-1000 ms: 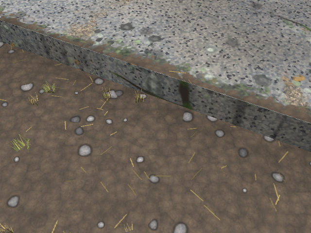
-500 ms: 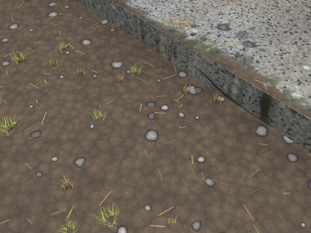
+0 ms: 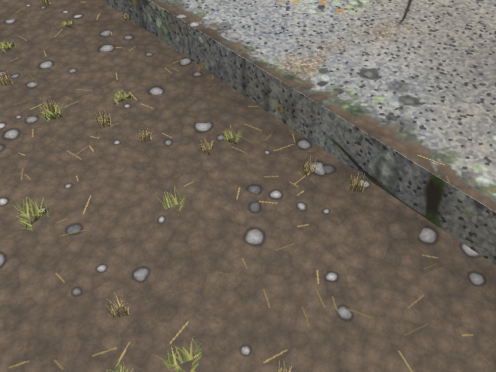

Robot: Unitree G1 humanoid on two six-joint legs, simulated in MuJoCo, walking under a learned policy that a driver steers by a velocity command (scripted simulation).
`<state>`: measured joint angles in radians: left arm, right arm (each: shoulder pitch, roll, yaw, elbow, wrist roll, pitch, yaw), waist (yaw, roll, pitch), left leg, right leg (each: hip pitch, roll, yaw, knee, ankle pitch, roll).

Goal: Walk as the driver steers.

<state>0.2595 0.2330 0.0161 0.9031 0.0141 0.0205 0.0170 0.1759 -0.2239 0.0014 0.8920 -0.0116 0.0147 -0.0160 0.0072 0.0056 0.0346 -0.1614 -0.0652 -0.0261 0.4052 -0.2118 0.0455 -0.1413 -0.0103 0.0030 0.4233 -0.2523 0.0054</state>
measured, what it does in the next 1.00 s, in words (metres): walks ahead: right foot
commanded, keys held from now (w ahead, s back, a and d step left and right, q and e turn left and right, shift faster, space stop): no key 0.26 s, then w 0.74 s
